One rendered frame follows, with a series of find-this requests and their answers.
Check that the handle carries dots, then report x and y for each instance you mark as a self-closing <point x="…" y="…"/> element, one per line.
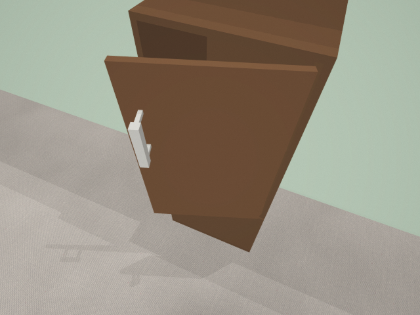
<point x="142" y="150"/>

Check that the cupboard door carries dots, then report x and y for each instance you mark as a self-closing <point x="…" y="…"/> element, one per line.
<point x="218" y="130"/>

